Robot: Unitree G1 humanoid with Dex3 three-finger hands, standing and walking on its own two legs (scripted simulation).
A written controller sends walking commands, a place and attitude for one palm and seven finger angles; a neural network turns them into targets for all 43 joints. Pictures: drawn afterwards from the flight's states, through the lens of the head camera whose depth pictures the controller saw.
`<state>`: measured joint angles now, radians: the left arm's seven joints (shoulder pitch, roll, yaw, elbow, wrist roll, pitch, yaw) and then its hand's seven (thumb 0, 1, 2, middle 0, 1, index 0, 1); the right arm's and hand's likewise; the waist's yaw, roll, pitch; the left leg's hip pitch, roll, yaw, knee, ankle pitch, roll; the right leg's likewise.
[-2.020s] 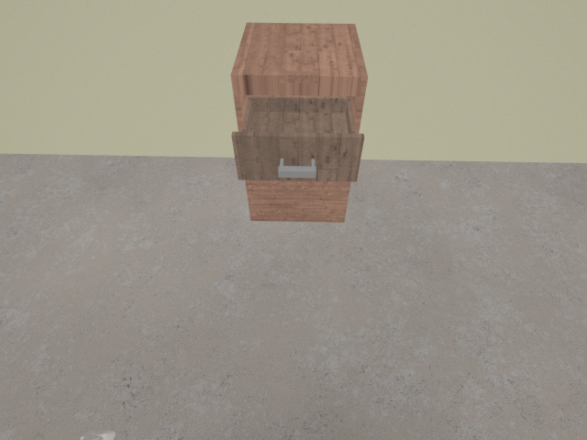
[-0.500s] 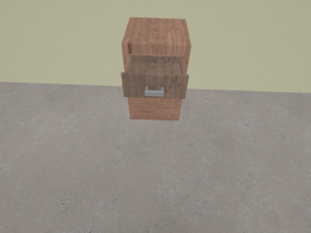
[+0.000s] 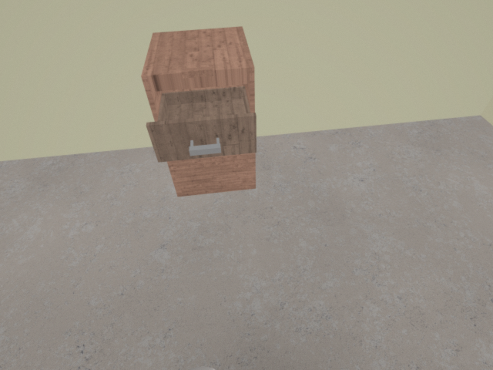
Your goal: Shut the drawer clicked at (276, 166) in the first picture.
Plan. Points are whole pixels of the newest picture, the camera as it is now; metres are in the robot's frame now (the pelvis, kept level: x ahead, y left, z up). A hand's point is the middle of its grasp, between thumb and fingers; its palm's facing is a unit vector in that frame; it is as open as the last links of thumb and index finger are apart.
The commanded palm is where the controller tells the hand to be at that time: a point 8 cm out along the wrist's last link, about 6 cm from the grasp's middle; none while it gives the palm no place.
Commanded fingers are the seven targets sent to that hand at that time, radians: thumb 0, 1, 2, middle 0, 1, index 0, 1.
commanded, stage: walk to a spot facing it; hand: left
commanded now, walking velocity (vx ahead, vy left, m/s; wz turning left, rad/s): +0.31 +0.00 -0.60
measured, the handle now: (205, 145) +0.87 +0.26 -0.22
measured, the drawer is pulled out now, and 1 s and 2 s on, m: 0.22 0.22 0.22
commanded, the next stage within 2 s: turn to face it in 1.82 s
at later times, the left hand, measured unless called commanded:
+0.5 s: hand (126, 356) +0.17 +0.27 -0.17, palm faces -0.18 -0.96 -0.21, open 7.3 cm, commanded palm none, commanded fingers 0.00 0.90 0.90 -0.20 -0.30 -0.20 -0.30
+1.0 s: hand (238, 241) +0.43 +0.08 -0.14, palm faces -0.61 -0.75 -0.24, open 7.3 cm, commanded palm none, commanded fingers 0.00 0.90 0.90 -0.20 -0.30 -0.20 -0.30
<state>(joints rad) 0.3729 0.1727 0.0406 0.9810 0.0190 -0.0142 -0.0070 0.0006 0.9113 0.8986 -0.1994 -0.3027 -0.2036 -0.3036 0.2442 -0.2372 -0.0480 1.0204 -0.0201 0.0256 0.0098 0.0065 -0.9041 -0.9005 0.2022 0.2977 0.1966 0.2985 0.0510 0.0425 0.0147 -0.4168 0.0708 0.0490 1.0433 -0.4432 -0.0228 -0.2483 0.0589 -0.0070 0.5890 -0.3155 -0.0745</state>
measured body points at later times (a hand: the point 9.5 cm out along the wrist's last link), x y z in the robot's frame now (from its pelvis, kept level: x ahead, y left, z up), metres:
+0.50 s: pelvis +0.13 +0.06 +0.00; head +0.14 +0.08 +0.45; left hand +0.18 +0.32 -0.16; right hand +0.18 -0.19 -0.11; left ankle +0.20 +0.16 -0.73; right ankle +0.04 -0.04 -0.65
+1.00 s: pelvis +0.19 +0.02 +0.00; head +0.22 -0.01 +0.45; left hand +0.46 +0.12 -0.12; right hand +0.04 -0.19 -0.15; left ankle +0.26 +0.15 -0.66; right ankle +0.18 -0.08 -0.73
